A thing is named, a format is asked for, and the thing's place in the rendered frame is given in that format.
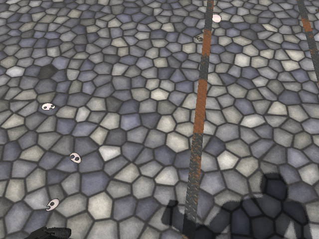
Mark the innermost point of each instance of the left robot hand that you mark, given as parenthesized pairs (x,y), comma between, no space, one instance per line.
(50,233)

